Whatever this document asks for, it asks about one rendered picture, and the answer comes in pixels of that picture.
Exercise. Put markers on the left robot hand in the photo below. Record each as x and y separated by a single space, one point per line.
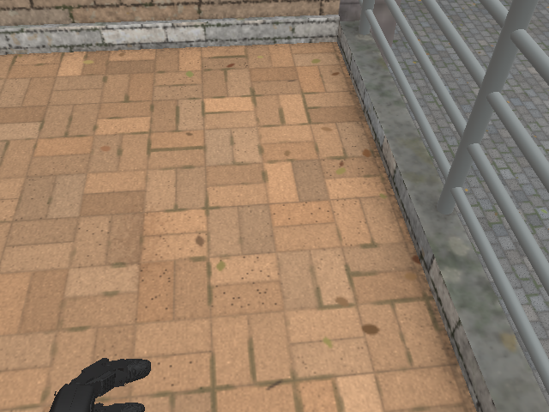
95 381

